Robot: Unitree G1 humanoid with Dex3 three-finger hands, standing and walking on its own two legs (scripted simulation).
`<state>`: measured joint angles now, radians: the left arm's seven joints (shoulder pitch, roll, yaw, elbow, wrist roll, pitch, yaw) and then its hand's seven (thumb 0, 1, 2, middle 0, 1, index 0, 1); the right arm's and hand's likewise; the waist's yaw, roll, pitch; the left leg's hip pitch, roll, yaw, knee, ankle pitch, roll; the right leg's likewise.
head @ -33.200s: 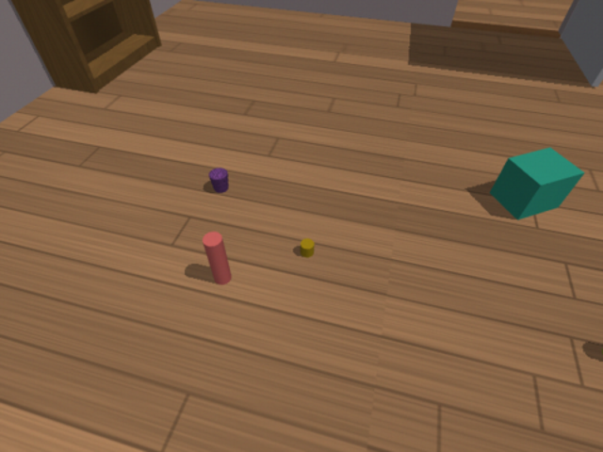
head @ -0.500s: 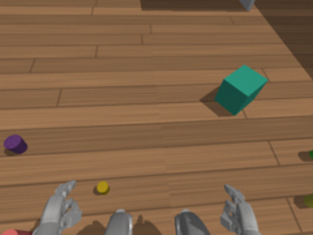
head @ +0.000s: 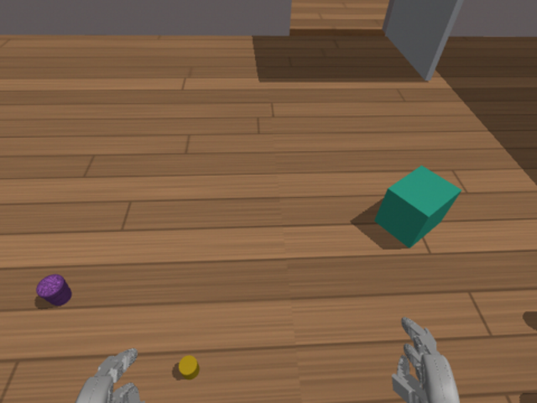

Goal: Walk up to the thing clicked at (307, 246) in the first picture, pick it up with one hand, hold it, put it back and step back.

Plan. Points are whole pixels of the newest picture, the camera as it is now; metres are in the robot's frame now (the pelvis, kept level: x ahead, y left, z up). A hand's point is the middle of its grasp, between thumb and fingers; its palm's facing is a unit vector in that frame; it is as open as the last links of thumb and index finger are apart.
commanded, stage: home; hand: left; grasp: from above
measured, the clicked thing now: (189, 367) +0.39 +0.24 -0.68
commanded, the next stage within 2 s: stand in 1.72 s
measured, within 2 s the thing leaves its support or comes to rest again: neither
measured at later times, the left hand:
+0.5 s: hand out of the picture +0.16 +0.18 -0.04, palm faces +0.04 -0.98 -0.20, open 7.4 cm
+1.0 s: hand out of the picture +0.16 +0.18 -0.04, palm faces +0.04 -0.98 -0.20, open 7.4 cm
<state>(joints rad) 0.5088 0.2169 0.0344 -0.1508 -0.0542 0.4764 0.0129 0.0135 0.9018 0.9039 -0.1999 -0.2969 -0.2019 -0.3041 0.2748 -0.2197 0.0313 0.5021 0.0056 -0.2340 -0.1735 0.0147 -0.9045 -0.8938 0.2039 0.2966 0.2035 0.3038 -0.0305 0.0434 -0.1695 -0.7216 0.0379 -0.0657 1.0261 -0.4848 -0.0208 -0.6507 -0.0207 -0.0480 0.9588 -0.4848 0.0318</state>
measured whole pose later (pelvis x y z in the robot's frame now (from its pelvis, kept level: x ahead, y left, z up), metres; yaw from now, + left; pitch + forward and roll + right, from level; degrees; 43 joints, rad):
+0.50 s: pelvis +0.00 +0.00 +0.00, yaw +0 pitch +9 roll -3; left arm 0.50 0.22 0.03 -0.14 -0.05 0.46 0.02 0.01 0.90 0.90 -0.20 -0.30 -0.20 -0.30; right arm 0.29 -0.21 0.03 0.55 0.00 -0.24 -0.18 0.02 -0.90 -0.89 0.21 0.30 0.20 0.30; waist -0.03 0.04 -0.16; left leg -0.70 0.04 -0.06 1.02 -0.48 -0.02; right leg -0.63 -0.02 -0.04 0.95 -0.48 0.03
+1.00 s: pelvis +0.00 +0.00 +0.00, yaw +0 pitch +9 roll -3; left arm 0.50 0.22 0.03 -0.13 -0.05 0.46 0.01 0.01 0.90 0.90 -0.20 -0.30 -0.20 -0.30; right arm 0.28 -0.21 0.03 0.54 0.00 -0.24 -0.18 0.02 -0.90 -0.89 0.21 0.30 0.20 0.30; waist -0.03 0.05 -0.16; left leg -0.70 0.04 -0.06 1.02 -0.49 -0.02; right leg -0.63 -0.02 -0.04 0.95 -0.48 0.03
